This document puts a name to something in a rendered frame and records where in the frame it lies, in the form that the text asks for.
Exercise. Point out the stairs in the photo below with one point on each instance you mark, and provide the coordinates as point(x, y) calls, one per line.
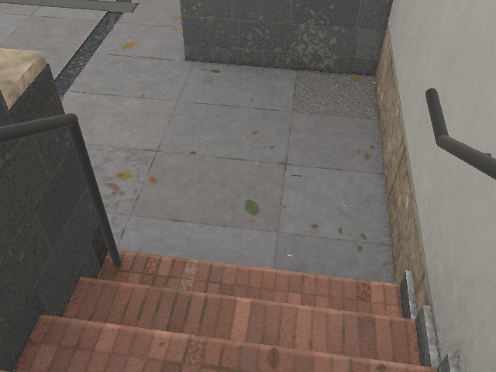
point(156, 313)

